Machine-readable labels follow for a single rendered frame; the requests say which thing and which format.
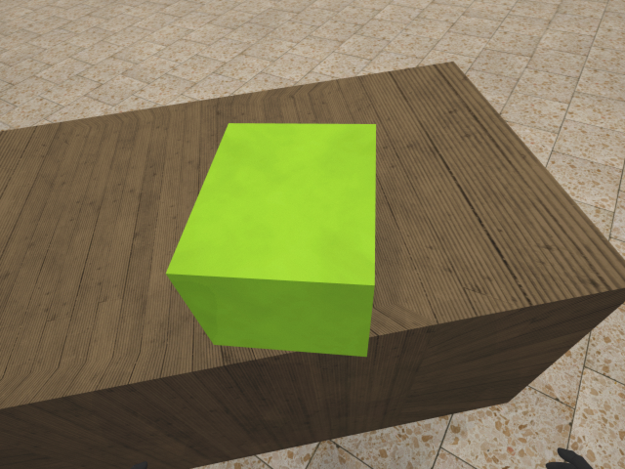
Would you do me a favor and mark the pedestal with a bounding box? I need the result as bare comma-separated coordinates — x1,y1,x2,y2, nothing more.
0,62,625,469

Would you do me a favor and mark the carton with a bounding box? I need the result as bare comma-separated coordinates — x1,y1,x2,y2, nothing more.
166,123,376,357

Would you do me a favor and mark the right robot hand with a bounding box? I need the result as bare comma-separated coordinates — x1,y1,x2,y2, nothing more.
546,448,593,469

